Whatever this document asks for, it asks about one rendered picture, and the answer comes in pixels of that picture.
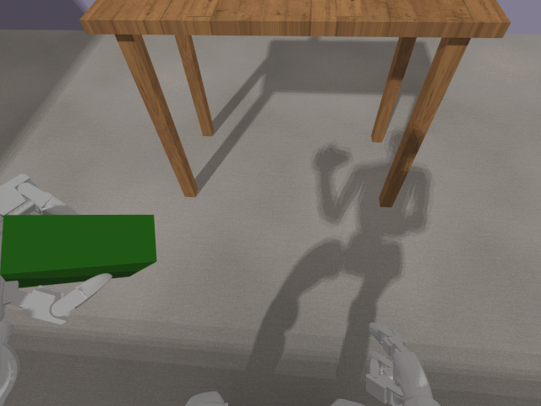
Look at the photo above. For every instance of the robot left forearm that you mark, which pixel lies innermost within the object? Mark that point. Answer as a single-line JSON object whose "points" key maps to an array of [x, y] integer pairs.
{"points": [[9, 361]]}

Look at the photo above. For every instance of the robot left hand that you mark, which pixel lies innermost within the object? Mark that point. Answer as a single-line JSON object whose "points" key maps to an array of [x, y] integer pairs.
{"points": [[21, 196]]}

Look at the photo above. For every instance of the robot right hand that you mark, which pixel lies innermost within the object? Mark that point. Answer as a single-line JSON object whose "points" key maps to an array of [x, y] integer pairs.
{"points": [[394, 382]]}

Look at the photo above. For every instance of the sponge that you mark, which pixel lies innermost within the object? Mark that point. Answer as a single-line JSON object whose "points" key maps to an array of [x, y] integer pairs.
{"points": [[54, 249]]}

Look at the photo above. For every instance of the table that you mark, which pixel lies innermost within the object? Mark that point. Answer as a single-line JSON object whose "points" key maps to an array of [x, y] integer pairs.
{"points": [[456, 21]]}

